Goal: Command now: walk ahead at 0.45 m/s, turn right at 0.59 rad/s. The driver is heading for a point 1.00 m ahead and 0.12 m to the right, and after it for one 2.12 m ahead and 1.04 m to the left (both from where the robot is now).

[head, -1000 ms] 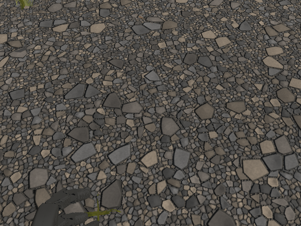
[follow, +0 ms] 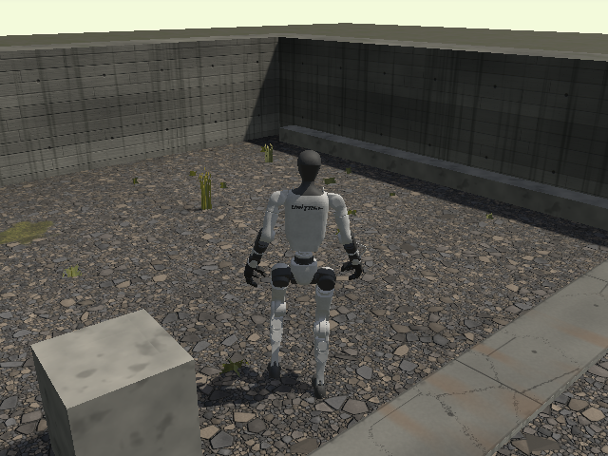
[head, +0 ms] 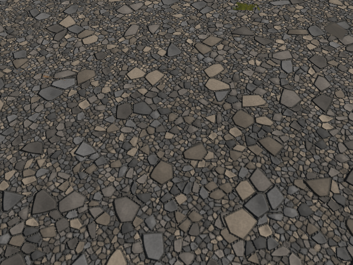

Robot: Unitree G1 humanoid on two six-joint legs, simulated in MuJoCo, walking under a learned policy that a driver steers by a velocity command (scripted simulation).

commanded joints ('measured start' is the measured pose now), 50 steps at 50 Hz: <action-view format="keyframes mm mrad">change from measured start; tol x32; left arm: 1 -28 182 44 -68 -4 -22 22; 50 -59 148 29 -79 37 -76 -6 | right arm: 1 -115 -63 -10 -104 -7 -15 2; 50 77 -57 11 -19 33 57 -7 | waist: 1 1 -107 7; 13 -103 -141 -131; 15 -53 360 -441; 19 -51 10 -46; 35 -75 7 87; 41 104 -227 -432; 50 -19 -98 -12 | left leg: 1 -163 -6 -22 -173 145 -26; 13 438 -61 -54 -541 254 96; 15 1000 341 -743 -664 -80 295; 21 454 190 -246 -830 101 204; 38 557 185 170 -530 761 135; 41 -123 -73 -37 298 -324 13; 50 -104 68 -111 58 122 7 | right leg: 1 96 -220 226 -169 305 -188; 13 50 -156 264 242 540 -46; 15 -450 53 156 856 -356 43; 16 -546 -28 186 965 -321 49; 36 -412 -114 -59 238 104 5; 39 190 -63 -47 196 163 -69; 40 531 -351 471 135 24 -236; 50 -4 -290 66 -224 271 -152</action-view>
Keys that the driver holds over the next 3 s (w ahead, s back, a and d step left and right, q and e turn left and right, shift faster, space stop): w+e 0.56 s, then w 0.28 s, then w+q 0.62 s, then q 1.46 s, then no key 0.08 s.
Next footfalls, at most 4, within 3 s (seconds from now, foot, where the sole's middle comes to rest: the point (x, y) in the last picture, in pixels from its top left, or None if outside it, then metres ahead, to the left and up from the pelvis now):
0.26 left None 0.35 0.11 -0.78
0.78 right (268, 255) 0.51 -0.25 -0.78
1.34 left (234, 170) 0.88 -0.16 -0.78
1.76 right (274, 130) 1.10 -0.37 -0.78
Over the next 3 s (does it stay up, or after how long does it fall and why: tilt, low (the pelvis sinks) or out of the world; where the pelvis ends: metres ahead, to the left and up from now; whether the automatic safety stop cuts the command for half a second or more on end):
stays up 0.97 -0.26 -0.01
